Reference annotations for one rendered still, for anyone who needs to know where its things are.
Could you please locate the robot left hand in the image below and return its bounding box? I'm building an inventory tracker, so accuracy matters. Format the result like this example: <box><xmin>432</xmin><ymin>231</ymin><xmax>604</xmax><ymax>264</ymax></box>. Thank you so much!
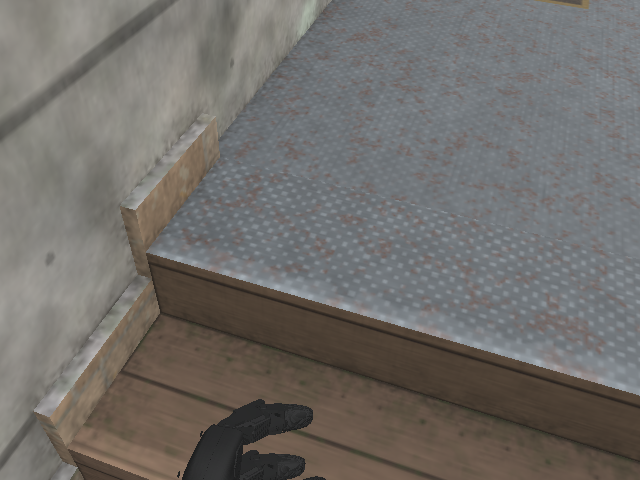
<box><xmin>177</xmin><ymin>399</ymin><xmax>326</xmax><ymax>480</ymax></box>

